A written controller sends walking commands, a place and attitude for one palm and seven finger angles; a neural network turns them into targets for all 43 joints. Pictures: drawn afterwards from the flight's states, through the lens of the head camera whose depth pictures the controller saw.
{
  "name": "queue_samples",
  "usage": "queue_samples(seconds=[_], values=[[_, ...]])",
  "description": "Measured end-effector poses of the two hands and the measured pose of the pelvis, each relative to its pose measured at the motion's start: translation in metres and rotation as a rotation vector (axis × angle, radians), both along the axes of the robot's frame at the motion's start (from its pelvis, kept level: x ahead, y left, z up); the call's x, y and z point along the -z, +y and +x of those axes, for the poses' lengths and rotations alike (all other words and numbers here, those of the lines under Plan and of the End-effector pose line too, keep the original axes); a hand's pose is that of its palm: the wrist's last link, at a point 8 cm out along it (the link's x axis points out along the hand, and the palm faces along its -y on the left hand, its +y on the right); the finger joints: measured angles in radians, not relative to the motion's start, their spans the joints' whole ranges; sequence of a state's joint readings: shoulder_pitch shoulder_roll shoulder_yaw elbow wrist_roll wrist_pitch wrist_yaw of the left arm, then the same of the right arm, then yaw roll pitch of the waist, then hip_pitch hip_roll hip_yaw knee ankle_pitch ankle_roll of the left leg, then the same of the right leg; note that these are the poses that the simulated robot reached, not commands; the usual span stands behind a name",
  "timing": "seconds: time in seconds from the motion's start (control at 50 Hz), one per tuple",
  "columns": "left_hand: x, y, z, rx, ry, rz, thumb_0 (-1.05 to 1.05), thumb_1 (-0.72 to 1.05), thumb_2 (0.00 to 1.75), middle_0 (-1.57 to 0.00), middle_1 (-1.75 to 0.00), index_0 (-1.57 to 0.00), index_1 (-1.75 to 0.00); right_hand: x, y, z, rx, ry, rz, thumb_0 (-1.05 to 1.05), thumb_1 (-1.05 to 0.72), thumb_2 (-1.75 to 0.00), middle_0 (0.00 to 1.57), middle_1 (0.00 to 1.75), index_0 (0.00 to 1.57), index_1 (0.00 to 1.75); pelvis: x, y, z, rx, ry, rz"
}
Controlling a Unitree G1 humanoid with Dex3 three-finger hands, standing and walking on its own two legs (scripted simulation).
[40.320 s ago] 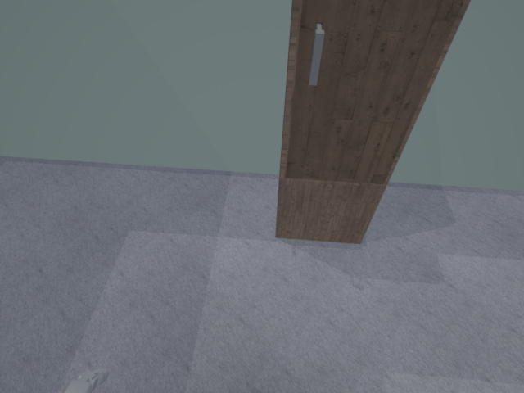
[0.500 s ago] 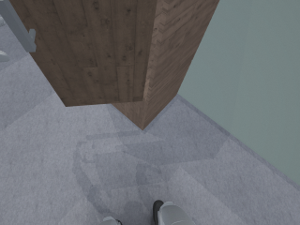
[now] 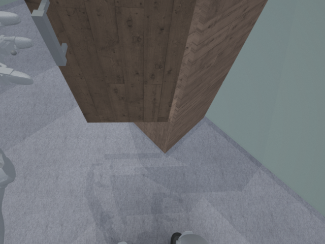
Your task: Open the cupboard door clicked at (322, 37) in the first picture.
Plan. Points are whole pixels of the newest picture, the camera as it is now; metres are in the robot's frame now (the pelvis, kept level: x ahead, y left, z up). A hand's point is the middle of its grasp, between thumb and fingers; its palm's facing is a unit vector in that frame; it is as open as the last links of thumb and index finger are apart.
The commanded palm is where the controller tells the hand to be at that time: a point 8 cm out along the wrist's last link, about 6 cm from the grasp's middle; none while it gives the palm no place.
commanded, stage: move the hooked fingers beside the handle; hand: left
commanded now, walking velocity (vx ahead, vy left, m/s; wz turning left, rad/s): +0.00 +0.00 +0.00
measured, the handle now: (53, 34) +0.56 +0.22 +0.14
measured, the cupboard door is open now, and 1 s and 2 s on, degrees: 49 49 49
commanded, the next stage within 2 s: slide the fingers in behind the handle in 1.08 s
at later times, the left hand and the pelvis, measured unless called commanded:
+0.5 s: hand (20, 48) +0.50 +0.26 +0.16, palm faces -0.01 -1.00 -0.01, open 14.0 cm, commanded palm +0.48 +0.32 +0.14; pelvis -0.03 -0.01 +0.00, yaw -1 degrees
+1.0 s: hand (24, 50) +0.50 +0.26 +0.15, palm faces -0.02 -1.00 -0.01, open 14.0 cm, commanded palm +0.48 +0.31 +0.14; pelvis -0.02 +0.00 +0.00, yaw -1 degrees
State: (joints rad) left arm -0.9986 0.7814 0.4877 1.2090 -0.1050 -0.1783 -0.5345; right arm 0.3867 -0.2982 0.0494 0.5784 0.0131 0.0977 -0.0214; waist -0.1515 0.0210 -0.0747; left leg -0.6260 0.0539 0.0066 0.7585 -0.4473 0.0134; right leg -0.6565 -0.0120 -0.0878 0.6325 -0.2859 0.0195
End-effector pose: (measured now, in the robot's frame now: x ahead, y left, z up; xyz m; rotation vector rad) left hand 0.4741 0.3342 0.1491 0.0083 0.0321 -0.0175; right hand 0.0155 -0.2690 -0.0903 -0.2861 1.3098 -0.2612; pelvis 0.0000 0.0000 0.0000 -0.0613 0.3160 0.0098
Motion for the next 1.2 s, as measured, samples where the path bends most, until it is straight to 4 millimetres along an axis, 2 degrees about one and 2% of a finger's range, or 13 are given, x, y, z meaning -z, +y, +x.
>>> queue_samples(seconds=[0.08, 0.18, 0.32, 0.48, 0.64, 0.78, 0.96, 1.2], values=[[0.0, -0.004, -0.004, 0.009, -0.003, -0.004, -0.01, -0.5, 0.3, -0.3, -1.2, -0.3, -1.2, 0.001, -0.002, 0.001, -0.008, -0.012, -0.001, 0.0, -0.9, -0.9, 0.2, 0.3, 0.21, 0.3, 0.0, -0.001, -0.003, 0.0, -0.006, 0.003], [0.002, -0.011, -0.005, 0.009, -0.008, -0.012, -0.01, -0.5, 0.3, -0.3, -1.2, -0.3, -1.2, 0.002, -0.002, -0.01, -0.001, -0.004, 0.0, 0.0, -0.9, -0.9, 0.2, 0.3, 0.21, 0.3, 0.001, -0.003, -0.01, -0.001, -0.012, 0.005], [0.001, -0.018, -0.002, -0.002, 0.003, 0.004, -0.01, -0.5, 0.3, -0.3, -1.2, -0.3, -1.2, 0.003, -0.001, -0.043, 0.034, 0.04, -0.001, 0.0, -0.9, -0.9, 0.2, 0.3, 0.21, 0.3, 0.003, -0.005, -0.021, 0.001, -0.009, 0.007], [-0.01, -0.019, 0.002, -0.002, -0.018, 0.005, -0.01, -0.5, 0.3, -0.3, -1.2, -0.3, -1.2, 0.0, 0.001, -0.084, 0.089, 0.103, -0.005, 0.0, -0.9, -0.9, 0.2, 0.3, 0.21, 0.3, 0.004, -0.005, -0.028, 0.016, -0.001, 0.009], [0.0, -0.009, -0.001, -0.007, 0.029, 0.016, -0.01, -0.5, 0.3, -0.3, -1.2, -0.3, -1.2, -0.003, 0.003, -0.103, 0.103, 0.147, -0.018, 0.0, -0.9, -0.9, 0.2, 0.3, 0.21, 0.3, 0.006, -0.004, -0.032, 0.02, 0.013, 0.009], [-0.001, -0.01, 0.003, 0.012, -0.029, 0.015, -0.01, -0.5, 0.3, -0.3, -1.2, -0.3, -1.2, -0.005, 0.003, -0.098, 0.091, 0.154, -0.032, 0.0, -0.9, -0.9, 0.2, 0.3, 0.21, 0.3, 0.006, -0.002, -0.03, 0.016, 0.024, 0.003], [0.0, -0.019, 0.01, 0.011, -0.008, 0.003, -0.01, -0.5, 0.3, -0.3, -1.2, -0.3, -1.2, -0.002, 0.007, -0.071, 0.084, 0.088, -0.01, 0.0, -0.9, -0.9, 0.2, 0.3, 0.21, 0.3, 0.005, 0.0, -0.018, 0.02, 0.02, 0.0], [0.001, -0.004, -0.004, -0.022, 0.003, 0.023, -0.01, -0.5, 0.3, -0.3, -1.2, -0.3, -1.2, 0.005, 0.007, -0.039, 0.043, 0.045, 0.024, 0.0, -0.9, -0.9, 0.2, 0.3, 0.21, 0.3, 0.003, -0.002, -0.012, 0.014, 0.003, 0.003]])
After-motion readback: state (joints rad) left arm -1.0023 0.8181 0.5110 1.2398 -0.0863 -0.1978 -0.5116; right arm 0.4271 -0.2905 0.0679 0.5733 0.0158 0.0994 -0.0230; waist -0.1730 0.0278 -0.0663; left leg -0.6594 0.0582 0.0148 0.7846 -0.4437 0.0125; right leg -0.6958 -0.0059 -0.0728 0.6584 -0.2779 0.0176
